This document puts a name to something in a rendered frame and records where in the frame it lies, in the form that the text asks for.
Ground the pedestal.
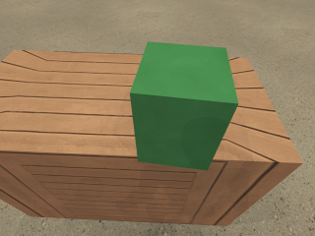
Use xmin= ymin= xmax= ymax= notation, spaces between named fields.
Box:
xmin=0 ymin=49 xmax=303 ymax=226

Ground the carton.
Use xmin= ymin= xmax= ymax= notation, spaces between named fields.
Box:
xmin=130 ymin=41 xmax=239 ymax=171

